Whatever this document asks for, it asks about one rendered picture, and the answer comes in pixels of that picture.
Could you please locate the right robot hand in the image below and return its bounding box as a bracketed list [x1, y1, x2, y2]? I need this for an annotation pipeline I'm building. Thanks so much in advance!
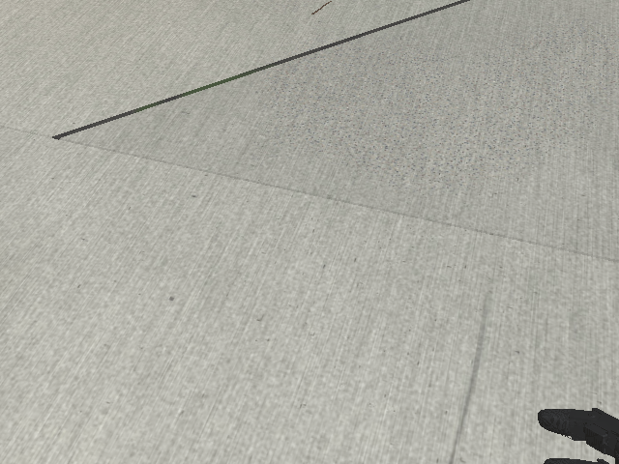
[538, 408, 619, 464]

